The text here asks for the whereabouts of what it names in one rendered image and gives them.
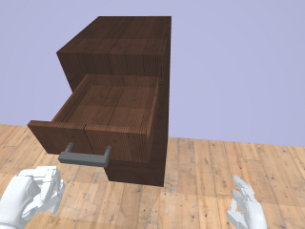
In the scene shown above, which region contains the handle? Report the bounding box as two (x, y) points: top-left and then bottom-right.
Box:
(58, 142), (112, 168)

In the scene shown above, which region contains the drawer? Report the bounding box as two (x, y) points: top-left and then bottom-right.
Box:
(28, 73), (159, 163)

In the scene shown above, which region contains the right robot hand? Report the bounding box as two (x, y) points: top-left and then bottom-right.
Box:
(227, 176), (268, 229)

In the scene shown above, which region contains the cabinet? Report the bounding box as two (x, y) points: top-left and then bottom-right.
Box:
(56, 16), (172, 187)

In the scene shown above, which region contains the left robot hand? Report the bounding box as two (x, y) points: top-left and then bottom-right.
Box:
(0, 165), (66, 229)

